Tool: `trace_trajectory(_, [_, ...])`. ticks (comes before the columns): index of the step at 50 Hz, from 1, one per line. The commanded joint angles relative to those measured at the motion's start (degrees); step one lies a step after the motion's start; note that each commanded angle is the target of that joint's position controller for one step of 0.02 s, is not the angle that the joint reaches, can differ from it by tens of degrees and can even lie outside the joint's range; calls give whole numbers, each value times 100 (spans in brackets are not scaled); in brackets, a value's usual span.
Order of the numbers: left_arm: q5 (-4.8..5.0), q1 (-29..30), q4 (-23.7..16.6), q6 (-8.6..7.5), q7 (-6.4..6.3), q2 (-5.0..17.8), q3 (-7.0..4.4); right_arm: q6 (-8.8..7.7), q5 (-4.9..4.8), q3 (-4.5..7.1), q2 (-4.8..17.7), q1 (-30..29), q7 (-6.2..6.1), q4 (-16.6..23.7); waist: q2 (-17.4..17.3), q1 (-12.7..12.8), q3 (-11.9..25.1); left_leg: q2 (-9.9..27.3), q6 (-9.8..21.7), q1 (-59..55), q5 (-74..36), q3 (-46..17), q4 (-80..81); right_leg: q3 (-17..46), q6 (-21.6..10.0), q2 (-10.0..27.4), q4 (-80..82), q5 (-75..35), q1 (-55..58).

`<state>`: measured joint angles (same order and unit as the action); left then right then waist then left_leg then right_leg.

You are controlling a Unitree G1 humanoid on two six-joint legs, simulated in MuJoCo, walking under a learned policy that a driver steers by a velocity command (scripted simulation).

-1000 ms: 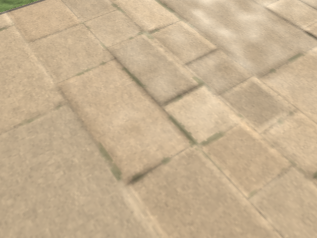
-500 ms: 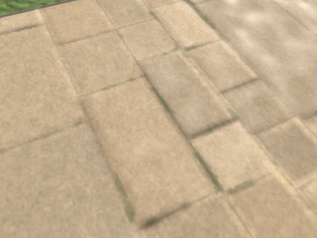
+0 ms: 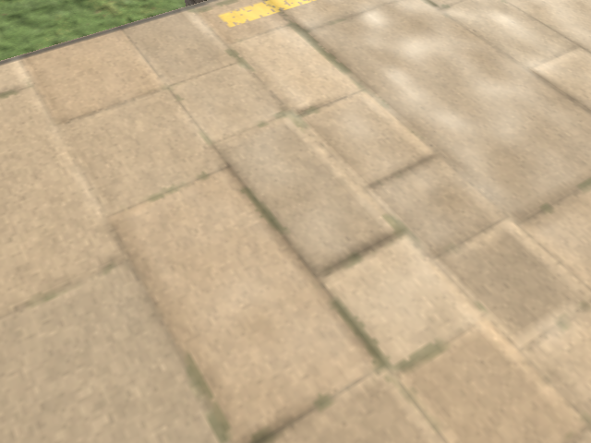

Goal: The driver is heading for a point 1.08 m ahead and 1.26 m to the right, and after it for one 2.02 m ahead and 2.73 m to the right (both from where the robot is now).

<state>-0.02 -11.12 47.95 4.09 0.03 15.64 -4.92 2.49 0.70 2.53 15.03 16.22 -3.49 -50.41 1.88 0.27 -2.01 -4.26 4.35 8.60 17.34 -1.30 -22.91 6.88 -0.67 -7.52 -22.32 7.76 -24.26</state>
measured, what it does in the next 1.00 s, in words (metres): steps on the spot, turning right: right foot, then left foot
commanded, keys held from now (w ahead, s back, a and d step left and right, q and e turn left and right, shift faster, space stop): e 0.66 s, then w+e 0.34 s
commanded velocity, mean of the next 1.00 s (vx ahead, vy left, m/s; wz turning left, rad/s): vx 0.08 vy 0.00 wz -0.57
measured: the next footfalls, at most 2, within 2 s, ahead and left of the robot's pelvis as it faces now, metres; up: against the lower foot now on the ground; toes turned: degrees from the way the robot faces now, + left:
right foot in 0.40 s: -0.02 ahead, -0.13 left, +0.00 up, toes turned -16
left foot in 0.86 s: +0.11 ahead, +0.03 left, +0.00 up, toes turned -35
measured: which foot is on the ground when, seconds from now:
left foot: down 0.00-0.40, up 0.42-0.84, down 0.86-1.00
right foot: up 0.00-0.38, down 0.40-0.86, up 0.88-1.00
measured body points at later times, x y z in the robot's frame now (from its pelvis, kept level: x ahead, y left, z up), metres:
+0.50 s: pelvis -0.02 -0.04 +0.00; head +0.00 -0.07 +0.44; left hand +0.19 +0.18 -0.10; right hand -0.02 -0.33 -0.14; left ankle -0.02 +0.10 -0.68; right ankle -0.06 -0.11 -0.74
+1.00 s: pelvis +0.05 -0.04 +0.01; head +0.07 -0.03 +0.45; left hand +0.30 +0.13 -0.12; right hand -0.03 -0.33 -0.09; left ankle +0.08 +0.05 -0.74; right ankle -0.03 -0.14 -0.67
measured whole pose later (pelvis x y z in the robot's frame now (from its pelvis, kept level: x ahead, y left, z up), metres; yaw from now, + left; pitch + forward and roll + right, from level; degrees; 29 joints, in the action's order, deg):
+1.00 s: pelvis +0.05 -0.04 +0.01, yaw -35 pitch +1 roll -1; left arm -2.1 -15.4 42.3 0.7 2.3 18.2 -4.5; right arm -2.3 1.6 1.6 15.5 16.4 -1.4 -42.1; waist 3.0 0.2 0.2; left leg -1.4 2.4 8.6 15.1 1.0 -22.8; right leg 6.2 -2.6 -5.3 -57.0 20.4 -26.1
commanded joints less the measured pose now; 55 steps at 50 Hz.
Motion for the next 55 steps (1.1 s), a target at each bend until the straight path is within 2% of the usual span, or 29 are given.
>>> trace_trajectory(1, [-120,401,-455,-79,-25,894,-241,-88,116,191,895,-582,-101,591,-865,35,-376,2605,1154,1086,1403,-2327,1902,-86,267,209,-3161,1997,-1026])
trace_trajectory(3, [-212,-375,-214,-68,85,726,-235,-220,144,75,553,-1171,-60,762,-480,646,-54,1773,683,1349,-155,-1039,1321,-133,110,164,-4474,1257,-375])
trace_trajectory(5, [-251,-523,-126,-32,125,583,-172,-284,116,65,568,-1027,-48,877,-712,470,63,1446,600,874,-1016,-394,966,-441,168,262,-5038,1105,-658])
trace_trajectory(7, [-222,-18,-350,-10,170,536,-102,-289,84,64,614,-366,-14,748,-873,56,-76,1529,724,-56,-1935,-317,725,-558,322,461,-4380,1187,-1239])
trace_trajectory(10, [-159,471,-628,11,247,435,-10,-263,68,173,907,430,24,536,-1022,-394,101,1860,831,-1279,-3376,-311,282,-657,442,578,-3330,1610,-1366])
trace_trajectory(14, [-31,558,-842,25,286,390,55,-218,105,256,1104,263,165,605,-1311,-423,218,1953,695,-896,-3878,104,-78,-1125,242,554,-2212,1947,-247])
trace_trajectory(17, [-10,383,-908,-19,233,412,47,-225,68,308,1173,75,228,628,-1372,-290,307,2030,541,-650,-3843,238,-481,-1304,53,469,-1352,1703,376])
trace_trajectory(18, [-49,181,-871,-69,204,386,46,-217,22,316,1161,-39,229,635,-1201,-101,370,1973,363,-438,-3514,404,-833,-1318,-31,432,-653,1147,806])
trace_trajectory(19, [-120,-76,-808,-155,146,482,22,-215,10,319,1117,26,232,601,-764,87,513,1854,59,6,-2826,653,-1466,-1023,-128,489,182,271,1499])
trace_trajectory(20, [-206,-401,-800,-256,89,1105,-126,-201,41,254,844,136,244,766,485,143,747,1444,-334,1332,-768,1012,-2869,661,-403,1682,542,-779,2583])
trace_trajectory(21, [-55,-744,-796,-297,94,1825,-296,-137,76,99,380,-364,202,1227,1498,279,691,428,-575,2656,2102,757,-3614,2391,-1447,3043,302,-3514,2638])
trace_trajectory(22, [32,-1024,-695,-295,89,1533,-272,-69,110,127,619,-544,168,1175,634,470,750,654,-587,2676,2026,109,-4306,2004,-1843,2944,208,-3417,2649])
trace_trajectory(24, [-29,-115,-844,-222,10,964,-86,-94,-15,162,683,-499,223,1038,370,24,99,806,-580,2655,1019,-83,-4160,1094,-1439,2118,370,-2318,1918])
trace_trajectory(25, [-1,148,-919,-205,-30,858,-48,-104,39,202,797,-469,237,1036,494,-81,46,794,-611,2582,688,-66,-3978,902,-1251,1839,402,-2202,1816])
trace_trajectory(26, [-12,190,-951,-200,-36,826,-36,-95,109,213,831,-307,267,963,554,-122,214,705,-652,2381,483,4,-4006,756,-1216,1671,368,-2453,1779])
trace_trajectory(28, [-9,-1,-930,-227,-4,934,-69,-65,99,201,755,-211,310,963,376,-113,447,597,-700,2268,362,23,-3930,784,-1231,1634,321,-2499,1827])
trace_trajectory(33, [-65,-384,-881,-235,-8,1071,-123,-12,70,147,644,-607,271,1188,515,104,304,499,-720,2432,394,-61,-3107,1330,-1320,1665,337,-1538,1856])
trace_trajectory(36, [-129,-565,-891,-216,32,1107,-150,-77,122,118,657,-890,340,1325,558,270,289,423,-664,2262,455,-74,-2535,1880,-1415,1558,709,1380,1642])
trace_trajectory(38, [-170,-556,-924,-221,73,1142,-166,-147,114,103,659,-1045,373,1409,621,301,103,318,-613,2062,615,-72,-2087,2215,-1440,1528,795,2193,1421])
trace_trajectory(40, [-188,-503,-950,-254,103,1185,-188,-250,60,84,645,-962,355,1433,553,208,58,192,-506,1510,739,-97,-1560,2436,-1397,1485,702,2265,1137])
trace_trajectory(42, [-140,-67,-1047,-291,101,1144,-184,-374,1,66,546,-267,267,1252,363,-339,16,116,-347,-40,186,-79,-303,2313,-1089,1137,337,2341,200])
trace_trajectory(43, [-103,39,-1086,-339,67,942,-139,-451,22,110,692,208,180,1122,25,-613,66,351,-287,-1097,30,-283,237,1982,-791,754,-237,2655,-580])
trace_trajectory(44, [-61,-106,-1176,-412,54,374,9,-510,100,206,1238,720,98,1093,-1144,-685,389,1837,-93,-1817,1658,-1831,1022,937,-423,130,-1936,3015,-1182])
trace_trajectory(45, [-120,64,-1318,-444,30,510,5,-497,179,335,1809,621,102,1103,-1504,-616,65,2755,333,-1328,3027,-3836,1732,302,-333,-347,-2954,2644,-2062])
trace_trajectory(46, [-234,76,-1300,-455,49,874,-74,-483,164,297,1498,358,130,1078,-907,-296,-345,2737,498,-844,3088,-3582,1590,406,-341,308,-3509,2080,-2075])
trace_trajectory(47, [-228,-28,-1142,-466,138,904,-96,-507,97,194,1096,82,170,1140,-715,-163,-511,2396,432,-637,2635,-2954,1562,320,-296,427,-3636,1666,-1989])
trace_trajectory(48, [-195,-219,-999,-456,220,825,-84,-540,78,138,891,-118,205,1184,-740,-41,-504,2065,312,-601,1893,-2244,1589,201,-201,517,-3704,1304,-1843])
trace_trajectory(50, [-232,-269,-903,-409,354,718,-59,-630,74,97,755,-16,210,1131,-918,-88,-301,1733,279,-659,517,-1282,1562,-69,-86,631,-4148,772,-1759])
trace_trajectory(55, [-224,387,-1124,-360,450,554,5,-757,59,127,725,613,331,839,-746,-297,-300,1715,327,-1040,-1229,-300,1454,-239,18,774,-4225,242,-2349])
